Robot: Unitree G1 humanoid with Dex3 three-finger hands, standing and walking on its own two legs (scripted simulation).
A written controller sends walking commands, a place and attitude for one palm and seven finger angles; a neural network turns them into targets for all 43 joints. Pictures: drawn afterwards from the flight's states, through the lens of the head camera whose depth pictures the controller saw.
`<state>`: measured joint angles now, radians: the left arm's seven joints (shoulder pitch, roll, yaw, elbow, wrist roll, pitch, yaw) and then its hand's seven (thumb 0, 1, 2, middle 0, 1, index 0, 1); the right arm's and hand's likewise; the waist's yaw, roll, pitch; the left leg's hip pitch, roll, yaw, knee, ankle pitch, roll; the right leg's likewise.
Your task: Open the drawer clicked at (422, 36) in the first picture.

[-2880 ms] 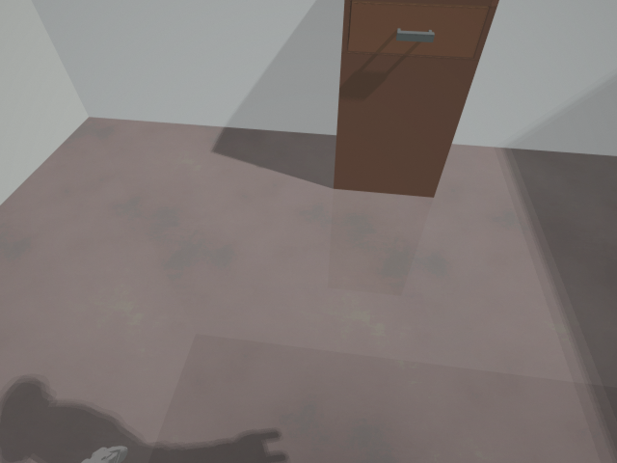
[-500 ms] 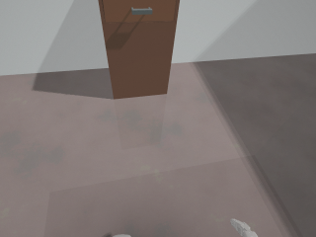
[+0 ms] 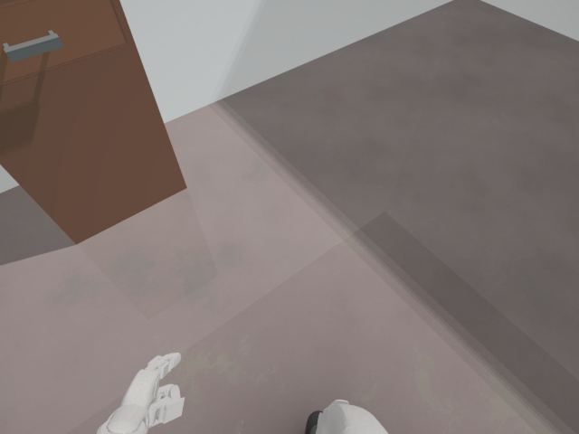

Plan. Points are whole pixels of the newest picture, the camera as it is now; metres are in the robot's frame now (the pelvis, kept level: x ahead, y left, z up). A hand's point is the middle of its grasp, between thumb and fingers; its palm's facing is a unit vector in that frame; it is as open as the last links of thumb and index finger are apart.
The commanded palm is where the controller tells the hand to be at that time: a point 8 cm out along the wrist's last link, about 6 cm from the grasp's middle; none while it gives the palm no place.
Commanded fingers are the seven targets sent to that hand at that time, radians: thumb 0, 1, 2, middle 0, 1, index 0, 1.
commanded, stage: walk to a spot facing it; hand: left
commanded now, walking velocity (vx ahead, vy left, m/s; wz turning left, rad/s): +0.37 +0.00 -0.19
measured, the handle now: (32, 43) +0.98 +0.62 +0.01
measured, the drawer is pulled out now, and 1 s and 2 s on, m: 0.00 0.00 0.00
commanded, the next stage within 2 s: turn to face it in 0.80 s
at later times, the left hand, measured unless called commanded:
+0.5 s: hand (150, 433) +0.15 +0.21 -0.17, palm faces +0.04 -0.99 -0.16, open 7.3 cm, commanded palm none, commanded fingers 0.00 0.90 0.90 -0.20 -0.30 -0.20 -0.30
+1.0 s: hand (224, 214) +0.56 +0.13 -0.15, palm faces -0.31 -0.92 -0.23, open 7.4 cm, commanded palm none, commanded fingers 0.00 0.90 0.90 -0.20 -0.30 -0.20 -0.30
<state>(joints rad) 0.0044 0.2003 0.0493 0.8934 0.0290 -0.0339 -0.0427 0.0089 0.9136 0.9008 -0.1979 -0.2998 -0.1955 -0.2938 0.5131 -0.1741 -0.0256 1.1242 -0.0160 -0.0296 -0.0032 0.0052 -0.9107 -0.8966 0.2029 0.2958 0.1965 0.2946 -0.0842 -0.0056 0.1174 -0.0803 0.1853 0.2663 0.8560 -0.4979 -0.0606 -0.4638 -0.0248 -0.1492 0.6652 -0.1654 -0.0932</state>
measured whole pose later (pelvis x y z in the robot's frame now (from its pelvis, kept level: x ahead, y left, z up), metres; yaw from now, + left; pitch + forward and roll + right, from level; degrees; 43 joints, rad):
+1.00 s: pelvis +0.39 -0.02 +0.01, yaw -17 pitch -1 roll +1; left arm 0.12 0.21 0.07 0.98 0.03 -0.02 -0.02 0.01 0.92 0.90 -0.20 -0.30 -0.19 -0.29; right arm 0.49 -0.12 -0.03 1.14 -0.02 -0.05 -0.02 0.00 -0.91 -0.90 0.20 0.30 0.20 0.29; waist -0.06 0.00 0.10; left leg 0.03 0.14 0.36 0.57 -0.49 -0.06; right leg -0.46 -0.06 -0.16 0.60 -0.09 -0.06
